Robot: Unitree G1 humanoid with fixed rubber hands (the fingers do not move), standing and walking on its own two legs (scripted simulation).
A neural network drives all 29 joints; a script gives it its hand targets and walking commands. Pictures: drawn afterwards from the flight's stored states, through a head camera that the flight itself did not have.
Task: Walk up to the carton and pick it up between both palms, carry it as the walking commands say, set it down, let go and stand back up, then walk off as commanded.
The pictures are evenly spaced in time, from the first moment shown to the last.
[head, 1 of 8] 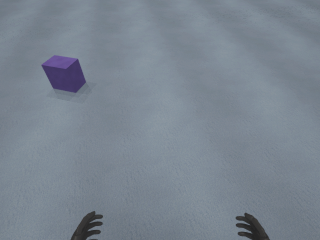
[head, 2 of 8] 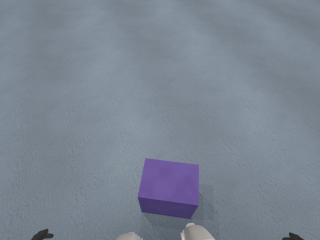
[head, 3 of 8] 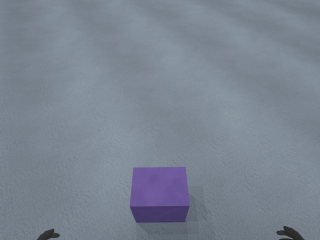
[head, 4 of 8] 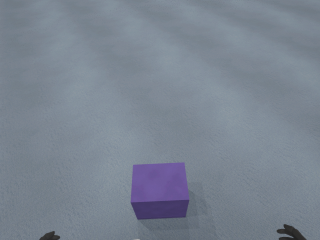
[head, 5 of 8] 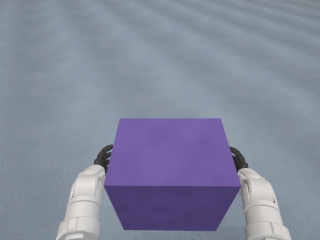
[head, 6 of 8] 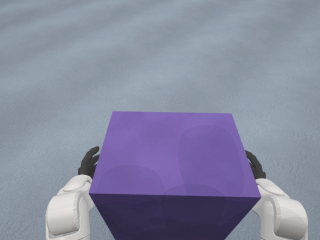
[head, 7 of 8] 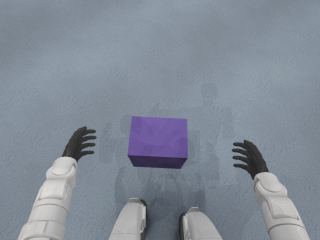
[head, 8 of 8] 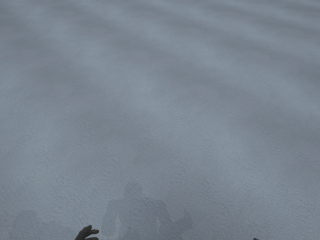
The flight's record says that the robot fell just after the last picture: no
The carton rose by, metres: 0.66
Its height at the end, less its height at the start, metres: +0.00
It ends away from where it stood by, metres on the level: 1.24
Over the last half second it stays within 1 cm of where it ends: yes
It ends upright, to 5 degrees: yes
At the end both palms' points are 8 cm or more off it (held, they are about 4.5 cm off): yes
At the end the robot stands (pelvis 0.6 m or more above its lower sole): yes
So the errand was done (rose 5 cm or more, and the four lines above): yes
